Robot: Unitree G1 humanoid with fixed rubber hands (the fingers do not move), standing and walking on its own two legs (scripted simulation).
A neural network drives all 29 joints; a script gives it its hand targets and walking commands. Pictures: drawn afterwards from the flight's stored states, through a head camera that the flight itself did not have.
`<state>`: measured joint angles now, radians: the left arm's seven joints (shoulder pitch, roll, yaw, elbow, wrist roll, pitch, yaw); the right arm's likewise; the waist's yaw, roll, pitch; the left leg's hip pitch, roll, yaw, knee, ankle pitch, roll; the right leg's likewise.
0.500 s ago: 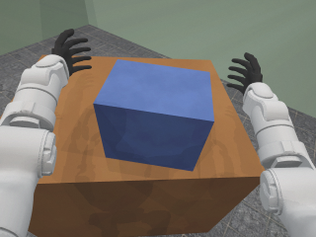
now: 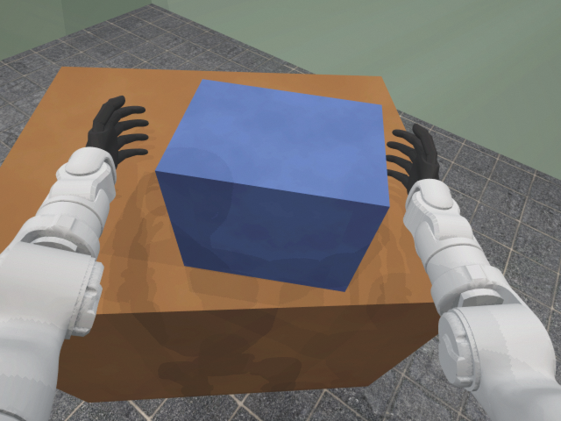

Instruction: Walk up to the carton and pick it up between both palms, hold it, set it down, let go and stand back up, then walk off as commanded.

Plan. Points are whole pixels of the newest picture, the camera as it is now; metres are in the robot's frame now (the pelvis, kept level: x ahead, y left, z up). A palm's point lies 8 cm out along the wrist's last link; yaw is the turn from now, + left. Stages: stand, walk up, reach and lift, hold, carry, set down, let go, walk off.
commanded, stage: reach and lift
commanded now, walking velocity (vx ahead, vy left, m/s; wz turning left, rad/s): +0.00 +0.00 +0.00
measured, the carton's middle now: (276, 190) +0.46 +0.00 +0.05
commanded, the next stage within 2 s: none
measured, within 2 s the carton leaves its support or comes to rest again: neither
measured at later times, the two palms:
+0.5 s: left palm (129, 154) +0.46 +0.22 +0.12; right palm (407, 181) +0.43 -0.18 +0.12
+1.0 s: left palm (148, 160) +0.46 +0.19 +0.11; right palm (403, 183) +0.43 -0.18 +0.11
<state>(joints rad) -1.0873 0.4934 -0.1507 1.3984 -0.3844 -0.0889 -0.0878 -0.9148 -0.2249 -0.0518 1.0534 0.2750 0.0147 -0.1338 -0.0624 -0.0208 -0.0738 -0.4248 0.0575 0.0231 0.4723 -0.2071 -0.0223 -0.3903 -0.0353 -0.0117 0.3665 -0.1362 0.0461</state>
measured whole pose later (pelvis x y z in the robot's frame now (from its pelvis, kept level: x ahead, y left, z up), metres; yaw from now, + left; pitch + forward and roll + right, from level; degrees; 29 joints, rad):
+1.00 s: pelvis +0.00 +0.00 +0.00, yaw +0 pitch +12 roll -1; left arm -1.04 0.36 -0.13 1.34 -0.32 -0.12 -0.04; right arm -0.89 -0.16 -0.02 1.05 0.28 -0.05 -0.23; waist -0.06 -0.03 -0.12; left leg -0.47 0.06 0.02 0.47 -0.21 -0.02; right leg -0.44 -0.04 -0.01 0.37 -0.13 0.05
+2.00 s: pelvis +0.02 +0.00 +0.00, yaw +0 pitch +6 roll -2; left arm -0.96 0.29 0.19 1.34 -0.01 -0.25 -0.10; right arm -0.80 -0.04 -0.29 1.05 0.04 -0.20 -0.19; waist -0.06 -0.02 -0.07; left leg -0.33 0.06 0.02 0.47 -0.24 -0.02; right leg -0.28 -0.04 -0.01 0.35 -0.16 0.05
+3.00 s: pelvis -0.01 +0.00 +0.00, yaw +0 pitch -3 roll -1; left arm -0.91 0.22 0.17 0.82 0.05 0.36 -0.03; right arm -0.81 -0.12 -0.26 0.94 0.04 0.12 -0.15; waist -0.01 -0.04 -0.08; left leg -0.20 0.06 0.02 0.46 -0.22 -0.02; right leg -0.16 -0.04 -0.01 0.35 -0.14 0.05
